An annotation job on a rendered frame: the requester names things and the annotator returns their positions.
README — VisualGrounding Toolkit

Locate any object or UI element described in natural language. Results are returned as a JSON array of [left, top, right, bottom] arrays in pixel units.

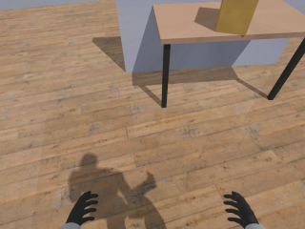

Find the robot left hand
[[66, 190, 98, 226]]

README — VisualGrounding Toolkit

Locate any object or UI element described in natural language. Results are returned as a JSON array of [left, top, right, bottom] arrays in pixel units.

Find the robot right hand
[[223, 191, 259, 229]]

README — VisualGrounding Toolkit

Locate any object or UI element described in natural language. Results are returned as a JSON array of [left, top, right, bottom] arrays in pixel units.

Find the table
[[152, 0, 305, 108]]

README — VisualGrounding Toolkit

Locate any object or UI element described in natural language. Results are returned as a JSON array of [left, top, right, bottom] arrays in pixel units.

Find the carton
[[215, 0, 259, 36]]

